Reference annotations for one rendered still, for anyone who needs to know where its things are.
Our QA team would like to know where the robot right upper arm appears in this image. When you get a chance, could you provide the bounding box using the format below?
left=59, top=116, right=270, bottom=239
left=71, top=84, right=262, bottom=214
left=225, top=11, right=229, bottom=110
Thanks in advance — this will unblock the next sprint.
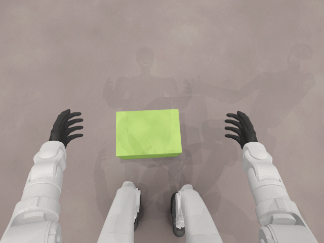
left=259, top=224, right=316, bottom=243

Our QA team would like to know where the carton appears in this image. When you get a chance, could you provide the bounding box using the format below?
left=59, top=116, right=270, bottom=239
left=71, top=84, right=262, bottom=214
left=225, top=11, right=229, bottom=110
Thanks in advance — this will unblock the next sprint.
left=116, top=109, right=182, bottom=159

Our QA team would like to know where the robot left forearm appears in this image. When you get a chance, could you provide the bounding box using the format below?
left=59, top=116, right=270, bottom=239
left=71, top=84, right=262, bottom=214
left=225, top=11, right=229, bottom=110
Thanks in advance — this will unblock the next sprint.
left=0, top=141, right=67, bottom=243

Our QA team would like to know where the right robot foot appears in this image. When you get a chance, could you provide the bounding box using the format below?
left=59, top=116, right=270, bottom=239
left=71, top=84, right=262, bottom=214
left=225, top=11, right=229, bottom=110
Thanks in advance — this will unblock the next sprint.
left=171, top=192, right=185, bottom=237

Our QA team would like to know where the right robot hand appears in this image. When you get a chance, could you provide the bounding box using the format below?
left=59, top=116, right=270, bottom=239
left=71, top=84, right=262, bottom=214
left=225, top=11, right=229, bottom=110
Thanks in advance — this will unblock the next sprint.
left=225, top=111, right=258, bottom=149

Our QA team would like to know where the robot right shin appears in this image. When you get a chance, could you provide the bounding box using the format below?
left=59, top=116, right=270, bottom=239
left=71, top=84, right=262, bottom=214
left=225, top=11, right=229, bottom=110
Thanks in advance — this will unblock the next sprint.
left=176, top=184, right=193, bottom=228

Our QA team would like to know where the robot left upper arm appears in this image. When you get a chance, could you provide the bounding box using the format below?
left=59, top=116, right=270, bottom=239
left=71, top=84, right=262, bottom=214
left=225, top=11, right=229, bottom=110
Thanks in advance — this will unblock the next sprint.
left=2, top=220, right=62, bottom=243

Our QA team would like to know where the robot right forearm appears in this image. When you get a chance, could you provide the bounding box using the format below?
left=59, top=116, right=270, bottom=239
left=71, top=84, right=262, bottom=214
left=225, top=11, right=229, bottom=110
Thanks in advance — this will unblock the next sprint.
left=241, top=142, right=318, bottom=243

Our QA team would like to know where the left robot hand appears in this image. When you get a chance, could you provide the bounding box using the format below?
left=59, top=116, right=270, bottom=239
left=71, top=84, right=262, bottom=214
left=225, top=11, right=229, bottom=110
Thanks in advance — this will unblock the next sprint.
left=49, top=109, right=83, bottom=148

